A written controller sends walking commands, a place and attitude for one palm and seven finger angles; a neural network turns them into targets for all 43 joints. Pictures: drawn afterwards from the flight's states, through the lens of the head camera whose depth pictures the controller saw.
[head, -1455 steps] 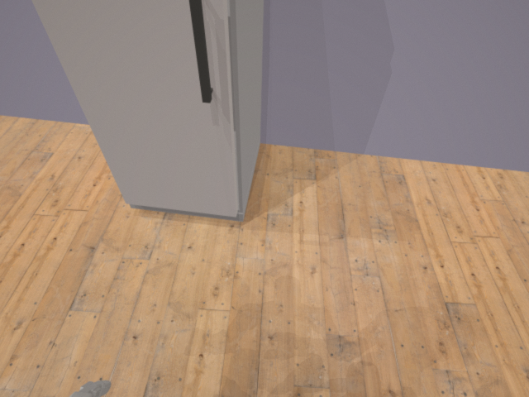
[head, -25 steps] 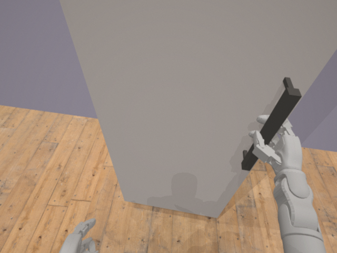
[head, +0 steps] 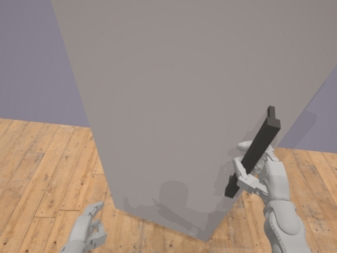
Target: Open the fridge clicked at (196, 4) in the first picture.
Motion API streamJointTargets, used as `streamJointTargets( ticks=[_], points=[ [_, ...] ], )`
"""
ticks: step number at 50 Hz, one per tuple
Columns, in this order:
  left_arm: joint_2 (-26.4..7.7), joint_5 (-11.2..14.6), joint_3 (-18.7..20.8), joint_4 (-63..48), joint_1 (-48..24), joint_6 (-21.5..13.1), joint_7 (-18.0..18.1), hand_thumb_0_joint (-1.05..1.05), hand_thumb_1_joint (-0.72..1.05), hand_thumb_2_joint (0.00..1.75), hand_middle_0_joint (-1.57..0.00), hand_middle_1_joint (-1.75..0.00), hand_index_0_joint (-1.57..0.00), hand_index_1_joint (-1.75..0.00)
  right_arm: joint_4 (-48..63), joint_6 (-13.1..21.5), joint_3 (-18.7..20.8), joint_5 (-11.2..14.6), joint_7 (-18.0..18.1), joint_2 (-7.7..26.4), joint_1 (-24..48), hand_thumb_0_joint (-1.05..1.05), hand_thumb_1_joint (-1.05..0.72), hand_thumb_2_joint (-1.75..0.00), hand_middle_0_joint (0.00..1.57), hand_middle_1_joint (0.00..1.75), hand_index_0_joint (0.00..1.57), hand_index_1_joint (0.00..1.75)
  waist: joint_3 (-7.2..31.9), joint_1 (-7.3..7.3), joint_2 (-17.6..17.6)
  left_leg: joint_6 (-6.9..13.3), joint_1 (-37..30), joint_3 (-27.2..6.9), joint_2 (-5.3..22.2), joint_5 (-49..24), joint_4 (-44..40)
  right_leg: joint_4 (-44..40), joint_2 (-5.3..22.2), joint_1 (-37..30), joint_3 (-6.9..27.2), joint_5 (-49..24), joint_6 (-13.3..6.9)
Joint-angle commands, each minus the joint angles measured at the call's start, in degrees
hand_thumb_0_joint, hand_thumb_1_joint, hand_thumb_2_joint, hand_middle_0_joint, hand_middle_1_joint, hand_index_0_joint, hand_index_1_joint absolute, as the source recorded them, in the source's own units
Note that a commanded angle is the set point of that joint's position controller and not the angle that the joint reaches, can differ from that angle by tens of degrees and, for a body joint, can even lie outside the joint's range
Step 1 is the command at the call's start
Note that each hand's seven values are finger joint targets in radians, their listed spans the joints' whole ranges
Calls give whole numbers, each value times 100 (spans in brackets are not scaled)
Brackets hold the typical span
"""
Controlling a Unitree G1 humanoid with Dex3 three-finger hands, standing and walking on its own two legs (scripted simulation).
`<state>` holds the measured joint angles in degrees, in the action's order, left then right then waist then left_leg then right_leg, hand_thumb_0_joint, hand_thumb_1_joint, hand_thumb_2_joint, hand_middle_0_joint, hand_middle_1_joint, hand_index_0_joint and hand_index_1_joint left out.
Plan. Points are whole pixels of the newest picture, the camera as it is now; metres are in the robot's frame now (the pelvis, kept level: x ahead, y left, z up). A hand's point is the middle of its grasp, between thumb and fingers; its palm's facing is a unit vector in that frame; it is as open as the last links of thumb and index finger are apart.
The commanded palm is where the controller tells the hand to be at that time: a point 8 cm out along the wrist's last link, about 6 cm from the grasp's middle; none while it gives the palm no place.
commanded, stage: walk backward, drawing the door open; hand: right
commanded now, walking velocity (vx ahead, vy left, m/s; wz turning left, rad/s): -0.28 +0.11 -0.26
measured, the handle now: (246, 158) +0.33 -0.16 +0.09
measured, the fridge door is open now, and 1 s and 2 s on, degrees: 14 43 69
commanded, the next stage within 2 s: stop walking and hold the door back in 1.70 s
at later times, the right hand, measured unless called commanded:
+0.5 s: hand (220, 228) +0.16 -0.07 +0.10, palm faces +0.06 +0.98 -0.18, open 6.4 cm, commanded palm +0.13 -0.12 +0.10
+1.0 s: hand out of the picture +0.09 +0.01 +0.09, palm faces +0.36 +0.91 -0.19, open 6.6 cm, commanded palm +0.05 -0.02 +0.10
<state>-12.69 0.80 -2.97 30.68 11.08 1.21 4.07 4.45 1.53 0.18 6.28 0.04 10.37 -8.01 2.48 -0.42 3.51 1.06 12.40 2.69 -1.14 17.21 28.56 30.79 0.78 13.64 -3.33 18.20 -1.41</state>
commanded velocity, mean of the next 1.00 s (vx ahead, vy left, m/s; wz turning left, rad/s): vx -0.20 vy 0.35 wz -0.68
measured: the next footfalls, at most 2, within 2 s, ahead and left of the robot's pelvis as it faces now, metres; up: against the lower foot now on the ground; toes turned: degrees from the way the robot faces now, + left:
left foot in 0.78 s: +0.01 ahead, +0.18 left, +0.00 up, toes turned -19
right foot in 1.02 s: -0.16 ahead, +0.10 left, +0.00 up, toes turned -37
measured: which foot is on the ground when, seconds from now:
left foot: down 0.00-0.66, up 0.68-0.76, down 0.78-1.00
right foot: down 0.00-0.78, up 0.80-1.00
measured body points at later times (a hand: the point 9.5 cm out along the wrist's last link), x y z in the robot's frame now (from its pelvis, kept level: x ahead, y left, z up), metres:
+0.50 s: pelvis -0.08 +0.04 +0.00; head -0.07 +0.07 +0.45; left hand +0.08 +0.25 -0.11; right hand +0.15 -0.12 +0.11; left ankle -0.03 +0.10 -0.73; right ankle -0.02 -0.10 -0.74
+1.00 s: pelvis -0.10 +0.21 -0.01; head -0.06 +0.19 +0.44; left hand +0.14 +0.34 -0.10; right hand +0.07 -0.03 +0.11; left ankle -0.02 +0.20 -0.73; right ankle -0.18 +0.13 -0.73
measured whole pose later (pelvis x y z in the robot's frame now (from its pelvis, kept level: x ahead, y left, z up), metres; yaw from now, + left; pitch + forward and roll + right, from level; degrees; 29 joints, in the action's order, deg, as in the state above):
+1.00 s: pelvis -0.10 +0.21 -0.01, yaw -29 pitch +1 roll -1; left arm -9.8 -2.1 0.9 35.4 13.2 -7.4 6.6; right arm 17.7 4.1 -8.5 -3.7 2.1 9.0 -13.2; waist -3.1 -2.8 -0.7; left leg 3.2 22.2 12.5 -1.5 11.0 31.8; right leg 37.7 2.6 15.3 -8.4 22.5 -1.2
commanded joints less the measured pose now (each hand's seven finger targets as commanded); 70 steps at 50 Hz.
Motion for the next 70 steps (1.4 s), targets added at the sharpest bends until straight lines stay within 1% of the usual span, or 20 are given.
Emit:
streamJointTargets(
  ticks=[1,7,21,31,32,33,34,36,39,41,45,48,49,50,51,56,59,63,65,70],
  points=[
    [-586,-85,270,-838,-562,67,115,0,90,90,-20,-30,-20,-30,1491,618,179,-327,322,636,735,0,-90,-90,45,140,45,140,1036,-74,-361,-157,-146,-426,568,-2979,-485,-354,371,-983,386,-2817,-153],
    [-529,-133,240,-1051,-676,335,87,0,90,90,-20,-30,-20,-30,1854,658,-150,-418,434,448,284,0,-90,-90,45,140,45,140,1048,-94,-170,-217,-167,-188,269,-2112,-393,-811,530,-1028,600,-3315,-123],
    [-439,-279,428,-857,-843,43,139,0,90,90,-20,-30,-20,-30,2256,767,-596,-780,526,175,-54,0,-90,-90,45,140,45,140,432,-144,-42,-146,-121,-464,62,7,-90,-1980,1021,747,1869,237,-478],
    [-178,-190,603,-161,-280,-592,143,0,90,90,-20,-30,-20,-30,2627,571,-734,-902,476,107,163,0,-90,-90,45,140,45,140,723,-523,-778,-389,1605,176,565,-104,-1171,457,-28,-741,112,-118,-22],
    [-205,-194,619,-94,-82,-685,169,0,90,90,-20,-30,-20,-30,2668,568,-798,-880,439,80,226,0,-90,-90,45,140,45,140,587,-704,-425,-667,2138,377,171,-274,-402,-311,272,-1165,622,-279,-200],
    [-363,-240,670,-175,-84,-773,199,0,90,90,-20,-30,-20,-30,2752,601,-862,-837,395,-15,179,0,-90,-90,45,140,45,140,509,-753,694,-1040,2071,353,-444,-367,1325,-1896,1276,-843,2386,-117,-740],
    [-450,-416,691,-395,-571,-763,193,0,90,90,-20,-30,-20,-30,2736,674,-733,-816,405,24,-94,0,-90,-90,45,140,45,140,742,-443,1426,-702,1380,-1010,2,1004,2868,-2570,2397,358,4438,754,-1209],
    [-346,-453,623,-459,-1286,-579,210,0,90,90,-20,-30,-20,-30,2755,665,-355,-921,456,220,-709,0,-90,-90,45,140,45,140,196,29,378,-87,-36,-1688,252,1358,2090,-1813,2099,2129,3192,915,-897],
    [-60,-247,665,-230,-820,-730,232,0,90,90,-20,-30,-20,-30,3224,602,-205,-925,486,469,109,0,-90,-90,45,140,45,140,475,-175,-2399,431,1240,-1577,1281,2070,-2353,2283,-492,734,-111,937,266],
    [68,-356,609,-220,-748,-763,209,0,90,90,-20,-30,-20,-30,2998,521,-349,-1035,437,372,490,0,-90,-90,45,140,45,140,442,-130,-1500,1015,1569,-1392,1932,1806,-2004,4318,-170,1110,-54,1253,253],
    [85,-362,498,-209,-504,-929,283,0,90,90,-20,-30,-20,-30,2690,821,-568,-1021,252,175,738,0,-90,-90,45,140,45,140,262,-133,-909,656,447,-40,1345,-834,-1323,3054,153,1033,-426,1078,256],
    [96,-225,452,-140,291,-1267,292,0,90,90,-20,-30,-20,-30,3024,964,-823,-1001,217,-66,968,0,-90,-90,45,140,45,140,596,-588,-719,-657,824,869,306,-2423,-18,-746,99,-1121,-642,516,-64],
    [-134,-249,499,-203,450,-1335,272,0,90,90,-20,-30,-20,-30,3025,1081,-941,-932,191,-97,1085,0,-90,-90,45,140,45,140,589,-855,653,-1164,2117,820,37,-1746,2213,-2307,1124,-2322,660,-884,-370],
    [-586,-470,584,-559,-73,-1183,234,0,90,90,-20,-30,-20,-30,2790,1209,-914,-1070,231,-18,709,0,-90,-90,45,140,45,140,760,-395,1387,-776,3118,-272,373,868,3936,-1596,3218,-2400,3560,-3222,-912],
    [-864,-423,672,-629,-442,-1101,164,0,90,90,-20,-30,-20,-30,2899,1275,-519,-1075,285,253,714,0,-90,-90,45,140,45,140,834,-192,155,-531,3301,-967,372,1190,4704,-1307,3705,-2428,3895,-4282,-1348],
    [-552,-248,674,-271,-635,-1283,24,0,90,90,-20,-30,-20,-30,3056,1054,-581,-884,196,-84,773,0,-90,-90,45,140,45,140,196,-103,562,-402,939,-439,456,109,1980,-906,1756,61,1275,-2073,-399],
    [-447,-36,682,-302,-621,-1212,-17,0,90,90,-20,-30,-20,-30,3130,972,-371,-835,295,103,918,0,-90,-90,45,140,45,140,515,-154,933,-553,-600,338,-40,-325,163,-845,987,573,935,-12,-169],
    [56,-29,522,-296,-643,-1002,-28,0,90,90,-20,-30,-20,-30,3277,825,493,-759,450,942,710,0,-90,-90,45,140,45,140,820,-77,-1136,245,-268,-447,1451,-623,-855,2124,-318,1360,-170,1368,341],
    [-65,-38,723,-301,-818,-1007,113,0,90,90,-20,-30,-20,-30,3102,759,778,-752,381,1128,381,0,-90,-90,45,140,45,140,1149,171,-2290,997,-272,-1514,2066,-415,-965,4473,-75,1594,207,1852,229],
    [-100,-140,526,-387,-631,-945,260,0,90,90,-20,-30,-20,-30,3141,817,453,-553,336,593,606,0,-90,-90,45,140,45,140,689,-238,-1307,599,103,434,1448,-2434,589,805,212,245,-215,672,268]
  ],
)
